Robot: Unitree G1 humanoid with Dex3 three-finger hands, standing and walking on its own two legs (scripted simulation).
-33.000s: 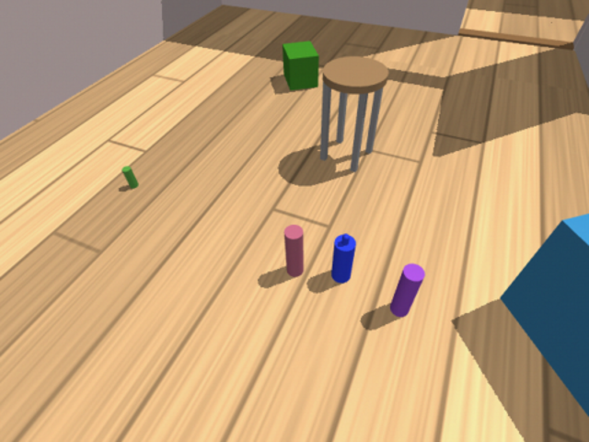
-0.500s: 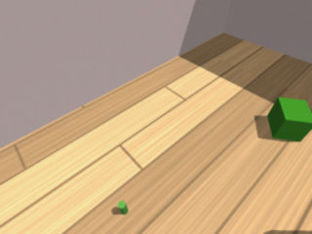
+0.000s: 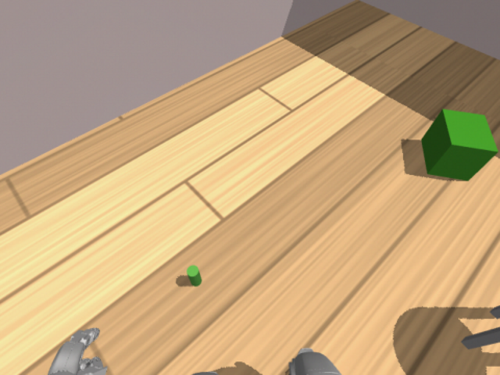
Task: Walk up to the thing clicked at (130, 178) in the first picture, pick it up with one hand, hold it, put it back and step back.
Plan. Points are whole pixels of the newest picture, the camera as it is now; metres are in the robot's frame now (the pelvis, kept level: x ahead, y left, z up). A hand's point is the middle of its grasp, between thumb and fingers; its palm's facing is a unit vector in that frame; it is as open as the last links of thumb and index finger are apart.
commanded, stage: step back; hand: left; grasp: from above
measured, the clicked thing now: (194, 276) +0.51 +0.21 -0.69
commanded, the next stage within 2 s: none
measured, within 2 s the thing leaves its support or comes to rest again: neither
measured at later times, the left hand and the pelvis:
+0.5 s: hand out of the picture +0.01 +0.24 -0.12, palm faces -0.10 -0.91 -0.40, open 7.4 cm; pelvis -0.12 -0.02 +0.01, yaw -5 degrees
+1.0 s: hand out of the picture -0.17 +0.25 -0.13, palm faces -0.07 -0.92 -0.38, open 7.4 cm; pelvis -0.28 -0.02 +0.02, yaw -5 degrees
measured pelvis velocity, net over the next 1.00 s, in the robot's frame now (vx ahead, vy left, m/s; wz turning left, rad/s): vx -0.28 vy -0.02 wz -0.08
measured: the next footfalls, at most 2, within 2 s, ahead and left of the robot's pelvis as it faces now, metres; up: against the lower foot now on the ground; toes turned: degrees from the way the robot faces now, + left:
right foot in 0.38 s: -0.07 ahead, -0.14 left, +0.00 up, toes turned -1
left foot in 0.72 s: -0.15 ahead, +0.10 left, +0.00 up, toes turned -4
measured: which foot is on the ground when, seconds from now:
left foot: down 0.00-0.40, up 0.42-0.70, down 0.72-1.00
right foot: up 0.00-0.36, down 0.38-0.74, up 0.76-1.00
